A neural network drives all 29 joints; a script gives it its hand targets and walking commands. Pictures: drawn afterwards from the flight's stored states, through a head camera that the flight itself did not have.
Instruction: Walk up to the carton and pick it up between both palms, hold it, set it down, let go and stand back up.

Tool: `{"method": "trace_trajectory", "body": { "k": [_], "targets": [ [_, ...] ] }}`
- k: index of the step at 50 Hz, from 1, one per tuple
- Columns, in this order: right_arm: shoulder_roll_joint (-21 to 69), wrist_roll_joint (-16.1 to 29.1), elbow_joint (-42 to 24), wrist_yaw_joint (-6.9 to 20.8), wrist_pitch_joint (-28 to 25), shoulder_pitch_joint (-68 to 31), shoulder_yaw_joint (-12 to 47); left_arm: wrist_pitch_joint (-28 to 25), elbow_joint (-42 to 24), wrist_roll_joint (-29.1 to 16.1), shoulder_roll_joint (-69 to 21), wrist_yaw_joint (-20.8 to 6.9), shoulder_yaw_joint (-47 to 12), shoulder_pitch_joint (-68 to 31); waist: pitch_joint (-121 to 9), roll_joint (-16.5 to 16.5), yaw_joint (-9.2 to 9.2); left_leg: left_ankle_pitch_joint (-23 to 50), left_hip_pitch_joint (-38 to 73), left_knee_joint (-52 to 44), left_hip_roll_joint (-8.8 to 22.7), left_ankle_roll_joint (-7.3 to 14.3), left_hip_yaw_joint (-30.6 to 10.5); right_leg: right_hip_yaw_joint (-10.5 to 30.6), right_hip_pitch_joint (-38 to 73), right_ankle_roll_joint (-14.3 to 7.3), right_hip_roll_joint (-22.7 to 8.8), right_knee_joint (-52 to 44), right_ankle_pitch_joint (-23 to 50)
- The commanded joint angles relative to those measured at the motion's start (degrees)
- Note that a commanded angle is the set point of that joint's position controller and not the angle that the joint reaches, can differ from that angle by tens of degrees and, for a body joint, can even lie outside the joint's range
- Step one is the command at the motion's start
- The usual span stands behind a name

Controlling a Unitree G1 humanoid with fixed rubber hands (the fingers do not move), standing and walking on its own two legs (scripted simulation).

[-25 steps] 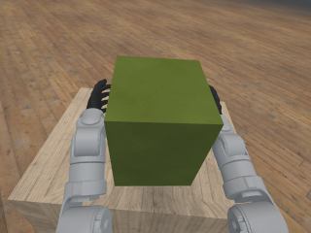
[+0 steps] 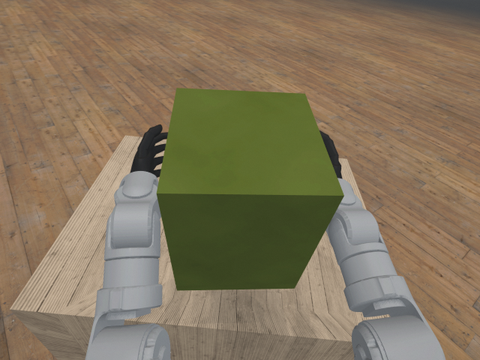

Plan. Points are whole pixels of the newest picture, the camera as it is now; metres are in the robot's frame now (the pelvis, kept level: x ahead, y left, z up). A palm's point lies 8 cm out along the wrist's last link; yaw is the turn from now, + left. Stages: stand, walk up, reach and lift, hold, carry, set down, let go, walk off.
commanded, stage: hold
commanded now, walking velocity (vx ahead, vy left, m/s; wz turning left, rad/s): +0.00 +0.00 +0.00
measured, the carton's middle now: (239, 194) +0.34 +0.01 +0.15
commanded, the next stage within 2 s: none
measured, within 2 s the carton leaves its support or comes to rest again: neither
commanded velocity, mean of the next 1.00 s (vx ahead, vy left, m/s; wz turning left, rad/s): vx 0.00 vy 0.00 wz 0.00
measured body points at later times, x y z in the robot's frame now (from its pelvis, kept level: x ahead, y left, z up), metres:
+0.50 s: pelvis +0.00 +0.00 +0.00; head -0.05 +0.04 +0.45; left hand +0.37 +0.16 +0.18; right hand +0.37 -0.14 +0.18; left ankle +0.02 +0.13 -0.75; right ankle +0.02 -0.12 -0.75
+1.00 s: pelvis +0.00 +0.00 +0.00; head -0.05 +0.04 +0.45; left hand +0.37 +0.16 +0.18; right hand +0.37 -0.14 +0.18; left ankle +0.02 +0.13 -0.75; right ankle +0.02 -0.12 -0.75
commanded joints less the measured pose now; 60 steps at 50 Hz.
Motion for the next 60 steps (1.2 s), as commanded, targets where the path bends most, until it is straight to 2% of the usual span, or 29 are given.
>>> {"method": "trace_trajectory", "body": {
  "k": [1,2,4,5,7,8,9,12,14,17,22,23,27,33,35,40,42,43,44,46,48,49,51,52,53,54,55,57,60],
  "targets": [
    [33.78,3.62,-16.87,5.78,-3.22,-46.63,22.43,-2.94,-5.81,-6.46,-33.59,-8.12,-28.97,-39.98,-21.49,8.07,-1.02,17.57,6.0,-2.43,-3.58,-1.66,3.83,-1.26,5.11,2.52,3.02,-1.19,7.8],
    [33.02,2.56,-15.46,5.65,-3.06,-45.63,20.32,-2.93,-5.12,-6.18,-33.25,-8.49,-28.62,-40.88,-20.31,7.88,-2.6,14.95,5.54,-2.99,-3.3,-1.68,3.82,-1.64,5.05,2.39,3.12,-1.35,6.3],
    [34.12,3.67,-18.09,5.89,-3.69,-48.46,22.14,-2.37,-2.63,-5.12,-33.44,-8.53,-26.48,-37.48,-20.49,6.0,0.19,14.84,5.06,-3.4,-3.48,-0.6,4.24,-1.27,6.13,2.42,2.95,-1.65,6.62],
    [35.2,3.54,-20.28,5.72,-4.43,-48.84,22.07,-3.17,-4.46,-7.01,-33.83,-8.76,-28.38,-40.12,-23.49,6.05,-1.06,15.72,5.09,-2.4,-3.88,-0.86,4.31,-1.44,6.96,2.63,3.11,-1.24,8.54],
    [34.92,4.13,-18.84,5.8,-4.4,-49.67,22.61,-3.44,-6.6,-7.37,-34.13,-8.24,-29.27,-42.51,-23.56,7.87,-0.79,17.68,6.34,-2.43,-3.54,-1.64,3.95,-1.46,5.71,2.45,3.46,-1.03,8.59],
    [34.66,3.31,-18.28,5.82,-3.99,-49.76,21.69,-3.25,-3.61,-6.81,-33.15,-8.19,-28.38,-41.07,-22.11,7.6,-1.22,15.33,5.44,-2.66,-3.92,-1.01,4.24,-1.29,5.2,2.64,2.92,-1.4,8.81],
    [35.76,4.06,-19.04,6.05,-4.22,-50.03,22.84,-2.84,-3.55,-5.37,-33.91,-8.38,-27.21,-39.36,-21.65,6.85,0.78,17.24,5.01,-2.43,-4.02,-0.63,4.07,-1.23,6.24,2.63,3.12,-1.25,8.32],
    [36.17,4.48,-22.77,5.45,-4.67,-52.82,24.5,-3.16,-2.7,-6.77,-34.37,-8.09,-28.05,-38.59,-23.91,5.32,0.74,15.91,5.19,-2.69,-4.29,-0.07,4.6,-1.2,7.0,3.03,2.85,-1.26,9.26],
    [35.24,3.77,-19.79,5.36,-4.37,-49.24,21.92,-3.6,-5.44,-7.72,-34.76,-8.15,-29.19,-41.35,-23.72,6.87,-1.4,17.27,6.11,-2.32,-3.47,-1.18,4.03,-1.34,6.35,2.67,3.25,-0.89,10.33],
    [34.31,3.05,-15.4,5.89,-3.72,-47.58,20.98,-2.95,-3.5,-5.27,-32.51,-8.34,-26.93,-40.55,-19.79,7.99,0.2,13.19,4.23,-3.46,-3.61,-0.82,4.33,-1.04,4.97,2.4,2.78,-1.68,5.05],
    [35.46,4.39,-22.08,5.46,-4.75,-51.12,23.97,-3.36,-4.3,-7.48,-33.66,-8.22,-29.05,-39.09,-25.46,5.88,-0.21,19.16,6.64,-1.4,-3.91,-0.77,4.27,-1.28,6.6,3.12,2.97,-0.72,12.45],
    [33.98,3.28,-16.95,5.31,-3.76,-48.19,21.63,-3.38,-3.42,-7.04,-32.34,-8.41,-27.91,-39.65,-21.42,6.43,-1.24,16.12,5.27,-2.49,-3.75,-0.76,4.36,-1.13,5.5,2.97,2.73,-1.61,9.63],
    [33.77,3.38,-18.78,5.5,-4.44,-48.47,21.62,-3.0,-4.27,-6.6,-33.52,-8.46,-28.65,-39.53,-22.94,7.9,-1.28,16.7,6.21,-2.5,-3.34,-1.1,3.92,-1.18,5.75,2.46,2.87,-1.46,8.34],
    [35.19,3.46,-20.78,5.69,-4.78,-51.38,22.69,-3.56,-4.63,-7.73,-33.41,-8.43,-28.4,-40.76,-24.61,5.46,-0.32,13.73,4.33,-2.84,-3.82,-0.09,4.37,-1.27,6.31,2.82,2.94,-1.31,7.68],
    [35.39,4.02,-18.76,5.93,-4.57,-50.15,22.4,-3.53,-6.43,-7.34,-34.6,-7.87,-29.42,-42.14,-24.33,8.44,-0.9,16.2,5.3,-2.17,-3.44,-1.02,3.5,-1.06,4.86,2.23,3.07,-0.86,7.48],
    [35.0,3.85,-19.66,5.67,-4.43,-50.94,22.49,-3.11,-4.01,-6.97,-34.17,-8.09,-28.2,-39.9,-24.06,6.34,-0.03,13.82,4.86,-2.78,-3.61,-0.05,4.05,-0.85,5.5,2.4,3.07,-1.35,7.48],
    [34.83,2.42,-17.25,5.75,-4.25,-49.74,20.33,-3.09,-2.87,-6.92,-32.89,-8.4,-27.91,-41.17,-22.31,7.05,-1.23,10.37,3.31,-3.33,-3.86,-0.36,4.46,-1.19,5.35,2.72,2.39,-1.64,5.34],
    [35.35,2.43,-17.47,6.01,-4.26,-51.44,20.76,-2.92,-0.69,-5.73,-32.53,-8.65,-26.11,-40.69,-21.19,5.99,-0.06,8.8,2.79,-3.97,-4.02,0.5,4.6,-1.03,4.77,2.84,2.29,-1.88,4.0],
    [35.77,2.79,-17.71,6.11,-4.62,-50.27,20.99,-3.48,-3.93,-6.74,-34.56,-8.29,-28.14,-41.88,-23.33,7.01,-0.7,11.27,3.5,-3.48,-3.59,-0.15,4.05,-0.89,5.51,2.52,2.59,-1.03,6.05],
    [35.06,3.45,-16.94,6.11,-4.3,-49.01,21.63,-2.97,-2.37,-5.58,-34.09,-8.25,-26.68,-39.23,-23.06,7.41,0.2,14.92,4.74,-3.1,-3.67,-0.5,4.13,-1.12,5.75,2.33,2.95,-1.07,6.93],
    [33.74,2.94,-17.17,5.77,-4.18,-49.05,21.42,-3.13,-2.33,-6.29,-32.78,-8.56,-27.54,-39.16,-22.8,7.17,-0.88,14.82,5.01,-3.0,-3.84,-0.71,4.37,-1.21,6.28,2.68,2.77,-1.62,8.11],
    [35.21,3.6,-18.82,5.7,-4.1,-52.04,22.24,-3.07,-1.08,-6.01,-32.17,-8.74,-26.36,-39.71,-22.24,5.3,0.8,14.09,4.39,-2.91,-4.13,0.21,4.53,-1.31,5.66,3.19,2.8,-1.57,8.09],
    [35.48,3.22,-18.29,5.52,-4.31,-48.77,21.22,-3.94,-5.34,-7.68,-33.71,-8.85,-28.83,-42.55,-24.41,6.27,-1.39,14.66,5.68,-2.55,-3.82,-0.5,4.45,-1.35,6.07,2.89,3.0,-1.36,8.43],
    [35.64,3.36,-17.08,6.03,-4.43,-51.43,21.36,-3.92,-3.45,-7.32,-33.22,-8.6,-27.64,-43.87,-22.43,6.03,-0.23,12.54,3.87,-2.91,-3.7,-0.48,4.26,-1.16,4.58,2.74,2.84,-1.32,6.21],
    [34.69,3.46,-18.83,5.85,-4.68,-50.91,20.71,-3.82,-3.98,-8.3,-35.22,-8.27,-29.81,-41.99,-24.54,8.26,-2.0,14.68,4.51,-2.57,-3.47,-1.45,3.83,-1.15,5.2,2.28,2.97,-1.19,6.84],
    [35.23,3.76,-17.74,5.88,-4.44,-50.56,22.13,-3.58,-4.07,-6.82,-33.63,-8.2,-28.07,-40.78,-22.68,7.85,-0.22,17.24,5.5,-2.38,-3.74,-0.84,4.21,-1.06,4.8,2.76,2.94,-1.7,8.09],
    [35.27,3.49,-20.38,5.49,-4.86,-49.01,21.95,-3.57,-5.77,-7.91,-34.32,-8.26,-29.87,-39.86,-25.47,8.1,-1.81,18.63,6.3,-1.54,-3.87,-1.06,4.08,-0.78,6.75,2.85,2.72,-0.85,12.91],
    [35.46,3.95,-19.19,5.7,-4.36,-51.12,22.63,-3.46,-3.58,-6.88,-33.77,-8.36,-27.84,-41.16,-22.94,6.81,0.43,15.5,5.0,-2.59,-3.78,-0.43,4.15,-0.91,5.84,2.85,2.95,-1.36,7.75],
    [34.48,3.34,-18.36,5.71,-4.11,-47.9,22.16,-3.2,-3.94,-6.78,-33.73,-8.42,-28.37,-38.88,-22.7,6.37,-1.1,16.99,5.95,-2.56,-3.4,-1.01,4.03,-1.23,6.06,2.51,3.22,-1.53,8.48]
  ]
}}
